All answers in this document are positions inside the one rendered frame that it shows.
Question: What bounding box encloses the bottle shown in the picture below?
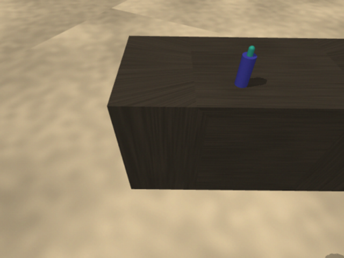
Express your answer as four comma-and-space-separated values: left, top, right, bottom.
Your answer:
234, 46, 257, 88

